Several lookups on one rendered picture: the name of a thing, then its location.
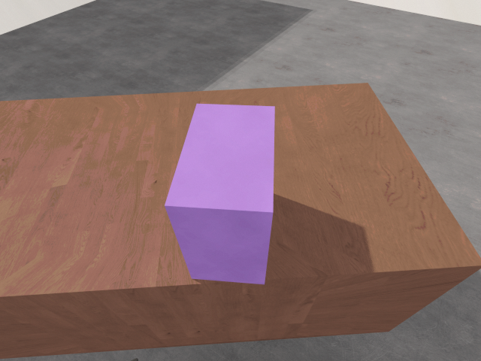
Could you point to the carton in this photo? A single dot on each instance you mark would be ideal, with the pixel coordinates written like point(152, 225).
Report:
point(221, 198)

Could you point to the pedestal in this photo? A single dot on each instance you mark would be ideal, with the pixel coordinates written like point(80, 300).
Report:
point(360, 241)

